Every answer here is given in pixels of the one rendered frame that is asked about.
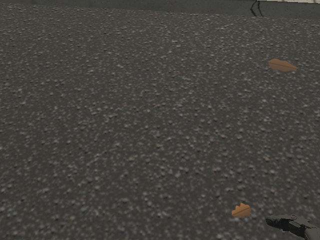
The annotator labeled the robot right hand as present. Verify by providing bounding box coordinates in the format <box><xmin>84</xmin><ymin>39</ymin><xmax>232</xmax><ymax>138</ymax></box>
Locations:
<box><xmin>265</xmin><ymin>214</ymin><xmax>320</xmax><ymax>240</ymax></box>

